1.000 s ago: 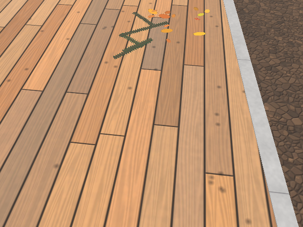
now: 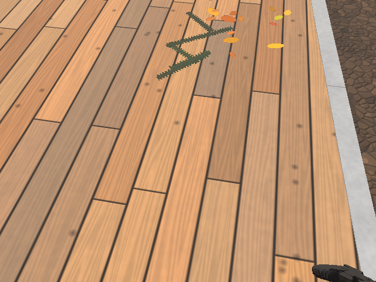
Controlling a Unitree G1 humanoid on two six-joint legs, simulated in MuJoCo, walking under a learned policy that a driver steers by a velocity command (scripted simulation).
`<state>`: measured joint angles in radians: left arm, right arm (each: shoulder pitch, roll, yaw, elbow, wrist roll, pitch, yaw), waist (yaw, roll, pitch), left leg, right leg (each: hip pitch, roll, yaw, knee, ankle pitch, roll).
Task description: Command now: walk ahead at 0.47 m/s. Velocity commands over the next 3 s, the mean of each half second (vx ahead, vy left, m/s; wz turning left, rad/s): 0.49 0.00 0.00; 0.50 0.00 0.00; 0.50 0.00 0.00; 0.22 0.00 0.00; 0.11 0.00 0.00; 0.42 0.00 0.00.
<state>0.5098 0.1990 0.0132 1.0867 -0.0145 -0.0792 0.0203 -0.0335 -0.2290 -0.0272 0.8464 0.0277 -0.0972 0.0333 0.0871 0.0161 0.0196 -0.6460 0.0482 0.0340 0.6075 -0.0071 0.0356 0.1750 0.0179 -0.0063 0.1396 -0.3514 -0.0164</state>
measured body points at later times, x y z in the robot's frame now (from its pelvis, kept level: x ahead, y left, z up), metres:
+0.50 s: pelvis +0.28 +0.03 +0.02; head +0.30 +0.02 +0.46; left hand +0.47 +0.27 -0.09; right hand +0.25 -0.24 -0.13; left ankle +0.20 +0.12 -0.73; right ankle +0.48 -0.14 -0.68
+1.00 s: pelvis +0.56 -0.03 +0.02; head +0.58 -0.04 +0.47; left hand +0.55 +0.23 -0.12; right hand +0.74 -0.28 -0.09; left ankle +0.75 +0.14 -0.67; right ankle +0.50 -0.12 -0.73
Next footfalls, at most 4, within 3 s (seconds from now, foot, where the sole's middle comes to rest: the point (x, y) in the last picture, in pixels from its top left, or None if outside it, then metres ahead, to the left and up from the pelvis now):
0.08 left None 0.24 0.12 -0.77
0.64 right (248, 264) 0.54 -0.12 -0.77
1.18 left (187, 183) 0.85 0.12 -0.77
1.70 right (242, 131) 1.15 -0.11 -0.77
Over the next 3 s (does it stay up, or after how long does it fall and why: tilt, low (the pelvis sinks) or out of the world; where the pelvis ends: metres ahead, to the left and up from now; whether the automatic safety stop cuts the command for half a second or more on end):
stays up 1.36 0.03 -0.02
